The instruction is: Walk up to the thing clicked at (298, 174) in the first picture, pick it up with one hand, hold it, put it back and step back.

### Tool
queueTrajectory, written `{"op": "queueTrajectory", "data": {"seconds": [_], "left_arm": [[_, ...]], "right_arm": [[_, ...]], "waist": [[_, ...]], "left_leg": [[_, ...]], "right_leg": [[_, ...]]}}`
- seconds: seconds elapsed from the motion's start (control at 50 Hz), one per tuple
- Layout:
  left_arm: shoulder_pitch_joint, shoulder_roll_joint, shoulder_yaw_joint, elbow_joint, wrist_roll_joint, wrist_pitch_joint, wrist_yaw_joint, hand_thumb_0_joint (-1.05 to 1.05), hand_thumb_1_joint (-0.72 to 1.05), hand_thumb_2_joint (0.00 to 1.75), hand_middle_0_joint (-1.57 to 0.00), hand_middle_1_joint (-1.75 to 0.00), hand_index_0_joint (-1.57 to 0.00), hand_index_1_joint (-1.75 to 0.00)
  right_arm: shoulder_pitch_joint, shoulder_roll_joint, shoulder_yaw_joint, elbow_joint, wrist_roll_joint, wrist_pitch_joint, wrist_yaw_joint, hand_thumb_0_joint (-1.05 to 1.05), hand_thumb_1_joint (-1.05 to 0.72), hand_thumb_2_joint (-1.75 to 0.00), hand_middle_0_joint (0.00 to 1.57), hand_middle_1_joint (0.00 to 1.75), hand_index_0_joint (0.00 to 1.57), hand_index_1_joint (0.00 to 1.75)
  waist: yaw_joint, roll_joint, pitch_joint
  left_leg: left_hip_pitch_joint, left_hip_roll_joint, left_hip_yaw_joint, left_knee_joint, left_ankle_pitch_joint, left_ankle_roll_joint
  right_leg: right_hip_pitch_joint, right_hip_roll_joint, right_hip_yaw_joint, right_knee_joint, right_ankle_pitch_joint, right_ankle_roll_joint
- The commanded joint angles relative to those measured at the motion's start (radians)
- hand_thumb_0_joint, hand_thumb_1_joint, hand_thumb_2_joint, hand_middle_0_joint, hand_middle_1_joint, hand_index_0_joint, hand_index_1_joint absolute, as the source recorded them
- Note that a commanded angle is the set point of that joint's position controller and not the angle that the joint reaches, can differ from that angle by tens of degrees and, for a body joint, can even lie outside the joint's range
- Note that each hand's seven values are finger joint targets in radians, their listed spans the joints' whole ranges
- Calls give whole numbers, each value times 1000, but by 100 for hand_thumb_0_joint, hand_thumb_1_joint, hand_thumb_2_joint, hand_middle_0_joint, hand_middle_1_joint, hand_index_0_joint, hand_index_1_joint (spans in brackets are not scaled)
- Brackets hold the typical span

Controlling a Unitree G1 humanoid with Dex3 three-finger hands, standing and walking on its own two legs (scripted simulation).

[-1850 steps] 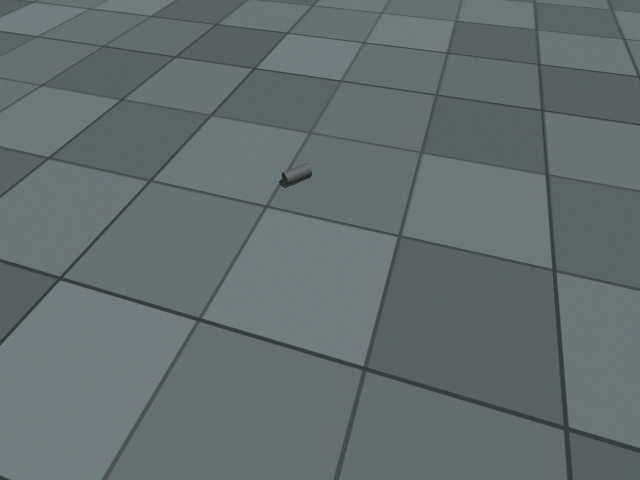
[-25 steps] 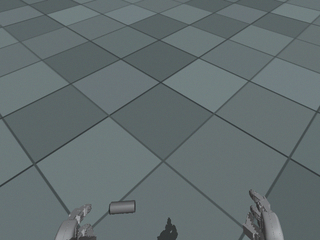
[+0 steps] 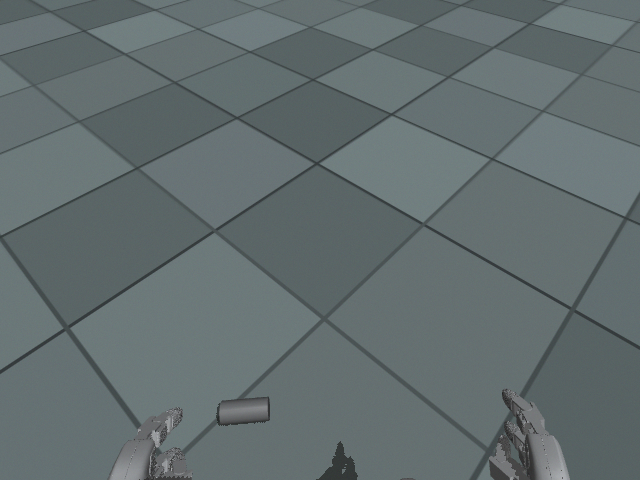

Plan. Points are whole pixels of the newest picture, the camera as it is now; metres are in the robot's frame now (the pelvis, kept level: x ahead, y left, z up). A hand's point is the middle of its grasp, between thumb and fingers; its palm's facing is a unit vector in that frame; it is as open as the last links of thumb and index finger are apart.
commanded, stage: home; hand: left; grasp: from above
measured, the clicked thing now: (245, 410) +0.45 +0.24 -0.68
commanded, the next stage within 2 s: stand in 1.10 s
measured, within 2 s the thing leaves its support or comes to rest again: neither
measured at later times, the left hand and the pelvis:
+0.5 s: hand (191, 461) +0.18 +0.18 -0.04, palm faces +0.04 -0.98 -0.19, open 7.4 cm; pelvis +0.02 +0.00 +0.00, yaw +0 degrees
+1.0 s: hand (192, 462) +0.18 +0.18 -0.04, palm faces +0.04 -0.98 -0.19, open 7.4 cm; pelvis +0.02 +0.00 +0.00, yaw +0 degrees
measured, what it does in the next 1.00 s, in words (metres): stands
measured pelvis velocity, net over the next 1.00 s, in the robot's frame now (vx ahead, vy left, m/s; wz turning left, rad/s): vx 0.02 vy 0.00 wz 0.00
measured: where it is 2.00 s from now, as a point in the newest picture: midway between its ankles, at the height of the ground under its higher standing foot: outside the picture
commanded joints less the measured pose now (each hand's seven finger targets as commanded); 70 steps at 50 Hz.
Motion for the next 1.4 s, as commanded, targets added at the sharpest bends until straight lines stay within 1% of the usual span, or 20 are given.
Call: {"op": "queueTrajectory", "data": {"seconds": [0.0, 0.16, 0.18, 0.44, 0.62, 0.66, 0.74, 0.84, 0.9, 0.92, 1.02, 1.16, 1.18, 1.2, 1.22, 1.24, 1.28, 1.32, 1.36, 1.38], "left_arm": [[-43, 101, 65, -209, 6, -50, 9, 0, 90, 90, -20, -30, -20, -30], [-7, 100, 65, -179, 11, -50, 12, 0, 90, 90, -20, -30, -20, -30], [-35, 94, 53, -202, 11, -55, 11, 0, 90, 90, -20, -30, -20, -30], [-16, 104, 72, -185, 5, -57, 10, 0, 90, 90, -20, -30, -20, -30], [10, 103, 65, -179, 9, -62, 14, 0, 90, 90, -20, -30, -20, -30], [-4, 94, 49, -184, 10, -63, 12, 0, 90, 90, -20, -30, -20, -30], [5, 97, 72, -172, 2, -61, 14, 0, 90, 90, -20, -30, -20, -30], [-17, 92, 54, -194, 6, -60, 12, 0, 90, 90, -20, -30, -20, -30], [-13, 109, 77, -183, 7, -57, 15, 0, 90, 90, -20, -30, -20, -30], [-5, 96, 60, -176, 8, -54, 13, 0, 90, 90, -20, -30, -20, -30], [-3, 113, 79, -195, 5, -55, 15, 0, 90, 90, -20, -30, -20, -30], [-10, 95, 59, -199, 0, -61, 14, 0, 90, 90, -20, -30, -20, -30], [-297, 188, 65, 152, 118, -272, 52, 0, 90, 90, -20, -30, -20, -30], [-199, 196, 80, 333, 129, -337, 48, 0, 90, 90, -20, -30, -20, -30], [-189, 208, 80, 382, 135, -369, 44, 0, 90, 90, -20, -30, -20, -30], [-220, 212, 70, 408, 131, -387, 37, 0, 90, 90, -20, -30, -20, -30], [-244, 214, 61, 489, 121, -416, 28, 0, 90, 90, -20, -30, -20, -30], [-254, 215, 69, 567, 112, -422, 25, 0, 90, 90, -20, -30, -20, -30], [-283, 222, 68, 645, 109, -437, 27, 0, 90, 90, -20, -30, -20, -30], [-305, 226, 67, 676, 107, -446, 28, 0, 90, 90, -20, -30, -20, -30]], "right_arm": [[-83, -127, -51, -164, 1, -69, -14, 0, -90, -90, 20, 30, 20, 30], [-73, -128, -58, -147, -2, -73, -19, 0, -90, -90, 20, 30, 20, 30], [-77, -124, -54, -154, -1, -71, -19, 0, -90, -90, 20, 30, 20, 30], [-77, -126, -59, -147, -2, -62, -13, 0, -90, -90, 20, 30, 20, 30], [-57, -129, -65, -143, -4, -49, -11, 0, -90, -90, 20, 30, 20, 30], [-58, -132, -66, -144, -5, -45, -9, 0, -90, -90, 20, 30, 20, 30], [-60, -129, -66, -149, -3, -44, -8, 0, -90, -90, 20, 30, 20, 30], [-69, -126, -64, -157, -2, -41, -7, 0, -90, -90, 20, 30, 20, 30], [-74, -126, -63, -163, -3, -40, -5, 0, -90, -90, 20, 30, 20, 30], [-80, -127, -61, -166, 0, -41, -5, 0, -90, -90, 20, 30, 20, 30], [-74, -128, -61, -162, 0, -41, -7, 0, -90, -90, 20, 30, 20, 30], [-64, -130, -65, -164, -1, -42, -9, 0, -90, -90, 20, 30, 20, 30], [-131, -247, -96, 93, -132, 70, 51, 0, -90, -90, 20, 30, 20, 30], [-132, -259, -113, 94, -128, 113, 80, 0, -90, -90, 20, 30, 20, 30], [-127, -259, -110, 79, -129, 134, 100, 0, -90, -90, 20, 30, 20, 30], [-105, -261, -110, 76, -131, 148, 112, 0, -90, -90, 20, 30, 20, 30], [-117, -230, -107, 114, -80, 158, 145, 0, -90, -90, 20, 30, 20, 30], [-140, -226, -114, 135, -59, 170, 159, 0, -90, -90, 20, 30, 20, 30], [-129, -214, -122, 171, -52, 185, 167, 0, -90, -90, 20, 30, 20, 30], [-125, -216, -124, 189, -54, 189, 168, 0, -90, -90, 20, 30, 20, 30]], "waist": [[4, 1, -66], [1, -2, -103], [1, -1, -83], [6, 1, -96], [0, 10, -142], [-7, 21, -135], [1, -11, -114], [0, 2, -105], [3, -10, -87], [1, -13, -75], [6, 5, -87], [-7, 20, -126], [80, -38, 125], [79, -67, 38], [67, -100, 29], [43, -57, 42], [61, -19, 16], [74, -87, 29], [62, -129, 38], [52, -126, 33]], "left_leg": [[43, -38, 23, -218, 26, 32], [76, -38, 33, -191, 141, 29], [66, -38, 36, -194, 131, 29], [81, -35, 31, -185, 194, 26], [115, -34, 34, -161, 327, 20], [121, -30, 27, -170, 327, 16], [97, -32, 27, -172, 267, 23], [97, -34, 34, -169, 253, 24], [68, -36, 34, -176, 186, 28], [68, -35, 35, -183, 161, 30], [68, -33, 28, -187, 147, 28], [98, -26, 20, -183, 210, 21], [123, 17, -17, -275, 408, 77], [180, 4, 15, -272, 385, 87], [221, -5, 22, -262, 387, 90], [221, -3, -8, -283, 346, 90], [279, -11, -10, -322, 281, 90], [298, -22, 10, -320, 248, 79], [305, -36, 25, -313, 205, 72], [338, -32, 28, -317, 229, 71]], "right_leg": [[66, 40, -37, -160, -5, -31], [82, 41, -37, -138, 80, -35], [74, 42, -37, -143, 73, -35], [94, 42, -39, -133, 124, -36], [117, 40, -36, -109, 234, -40], [102, 42, -39, -104, 221, -41], [110, 40, -40, -120, 185, -37], [96, 39, -38, -126, 178, -35], [89, 38, -37, -137, 124, -33], [81, 38, -36, -140, 101, -33], [81, 37, -34, -135, 92, -34], [79, 44, -40, -110, 135, -39], [258, -30, 26, -129, 148, -70], [290, -34, 73, -161, 129, -107], [266, -44, 97, -171, 144, -120], [240, -28, 86, -170, 123, -114], [304, -50, 85, -179, 134, -99], [293, -61, 105, -235, 111, -96], [312, -92, 141, -308, 88, -96], [321, -102, 149, -316, 133, -94]]}}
